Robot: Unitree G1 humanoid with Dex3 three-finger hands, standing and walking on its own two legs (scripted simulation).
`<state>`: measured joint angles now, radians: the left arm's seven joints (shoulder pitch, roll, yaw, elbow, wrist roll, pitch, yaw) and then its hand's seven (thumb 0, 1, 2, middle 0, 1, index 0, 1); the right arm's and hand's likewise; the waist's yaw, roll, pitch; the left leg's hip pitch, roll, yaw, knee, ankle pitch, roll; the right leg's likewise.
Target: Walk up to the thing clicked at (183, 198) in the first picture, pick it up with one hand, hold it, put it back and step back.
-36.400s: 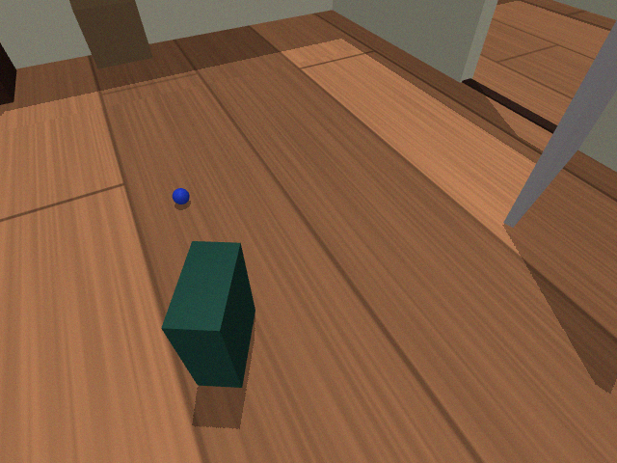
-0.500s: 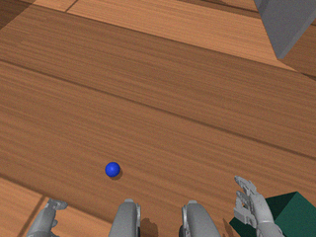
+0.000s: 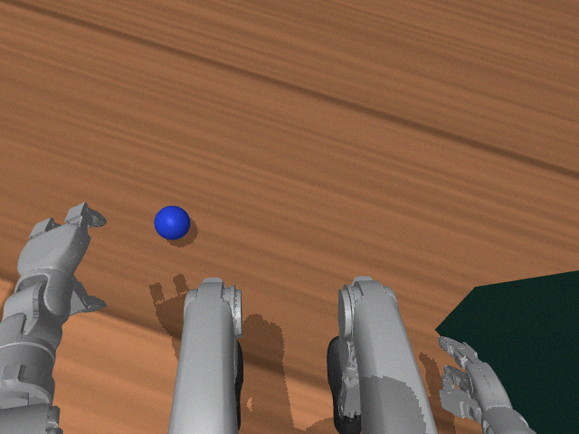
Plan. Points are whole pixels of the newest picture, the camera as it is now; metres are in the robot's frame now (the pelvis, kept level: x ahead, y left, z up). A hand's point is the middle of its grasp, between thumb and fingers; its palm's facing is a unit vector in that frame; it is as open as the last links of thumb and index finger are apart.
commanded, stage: rise first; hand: left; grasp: from above
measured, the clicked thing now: (172, 222) +0.48 +0.28 -0.40
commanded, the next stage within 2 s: approach in 1.28 s
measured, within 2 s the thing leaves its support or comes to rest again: neither
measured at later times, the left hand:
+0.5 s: hand (111, 238) +0.40 +0.34 -0.23, palm faces -0.45 -0.08 -0.89, open 14.1 cm
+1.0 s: hand (128, 227) +0.44 +0.33 -0.27, palm faces -0.44 -0.06 -0.89, open 14.2 cm
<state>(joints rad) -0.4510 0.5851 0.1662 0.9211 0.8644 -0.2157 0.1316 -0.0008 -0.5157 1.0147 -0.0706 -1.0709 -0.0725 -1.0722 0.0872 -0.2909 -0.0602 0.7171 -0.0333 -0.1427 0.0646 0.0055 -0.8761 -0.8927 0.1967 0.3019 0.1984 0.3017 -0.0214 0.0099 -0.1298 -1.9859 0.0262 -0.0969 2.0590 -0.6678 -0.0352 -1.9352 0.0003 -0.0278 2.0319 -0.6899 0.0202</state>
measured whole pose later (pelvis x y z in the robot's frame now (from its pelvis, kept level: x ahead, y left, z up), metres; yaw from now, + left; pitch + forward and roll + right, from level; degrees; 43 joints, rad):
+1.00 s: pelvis +0.00 +0.01 -0.11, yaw -5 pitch +33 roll -8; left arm -0.86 0.80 0.18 1.39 1.28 -0.31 0.40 0.00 -0.55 1.02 -0.08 -0.99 -0.08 -1.00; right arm 0.09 -0.26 0.04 0.78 -0.17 -0.03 0.13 0.00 -0.91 -0.90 0.20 0.30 0.20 0.30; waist -0.18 -0.03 -0.04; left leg -2.31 0.01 -0.16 2.41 -0.69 -0.02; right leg -2.22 0.02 -0.06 2.34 -0.70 0.05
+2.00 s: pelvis -0.01 +0.01 -0.11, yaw -6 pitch +33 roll -8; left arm -1.00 0.79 0.12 1.50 1.20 -0.11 0.37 0.00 -0.55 1.00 -0.07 -1.05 -0.08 -1.04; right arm 0.16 -0.29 0.11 0.72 -0.13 -0.05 0.15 0.00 -0.91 -0.90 0.20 0.30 0.20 0.30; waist -0.29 0.01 -0.01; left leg -2.32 0.02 -0.17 2.42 -0.68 -0.02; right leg -2.24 0.04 -0.06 2.33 -0.68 0.06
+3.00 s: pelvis +0.00 +0.01 -0.14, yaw -9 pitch +29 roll -11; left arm -1.00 0.95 0.15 1.66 1.32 -0.28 0.57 0.00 -0.53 1.02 -0.08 -0.99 -0.07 -1.00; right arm 0.13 -0.31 0.21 0.74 -0.25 -0.14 0.19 0.00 -0.90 -0.90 0.20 0.30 0.20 0.30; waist -0.34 -0.10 0.10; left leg -2.36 0.01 -0.24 2.53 -0.70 -0.04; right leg -2.26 0.05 -0.11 2.40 -0.67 0.06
